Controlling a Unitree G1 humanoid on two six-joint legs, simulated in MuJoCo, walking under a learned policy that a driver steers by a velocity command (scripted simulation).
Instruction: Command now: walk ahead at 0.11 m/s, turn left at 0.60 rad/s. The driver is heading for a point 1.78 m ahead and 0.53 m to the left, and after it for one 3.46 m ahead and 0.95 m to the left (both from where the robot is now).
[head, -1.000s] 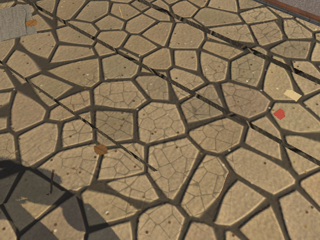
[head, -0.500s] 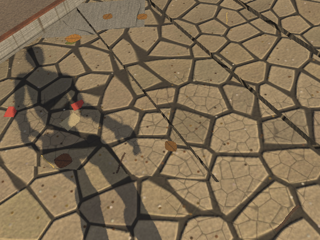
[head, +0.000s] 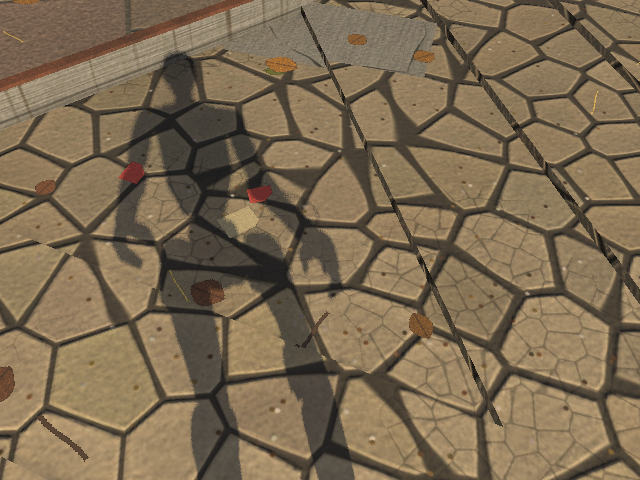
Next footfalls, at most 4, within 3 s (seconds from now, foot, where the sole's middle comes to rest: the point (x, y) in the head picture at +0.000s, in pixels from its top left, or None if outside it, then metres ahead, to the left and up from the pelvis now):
0.14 right None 0.12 -0.11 -0.78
0.70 left None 0.19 0.17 -0.78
1.22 right None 0.43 0.11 -0.82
1.52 left None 0.29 0.28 -0.78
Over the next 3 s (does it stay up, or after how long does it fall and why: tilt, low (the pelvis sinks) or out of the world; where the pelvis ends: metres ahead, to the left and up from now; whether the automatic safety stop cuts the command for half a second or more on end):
stays up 0.68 0.25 -0.04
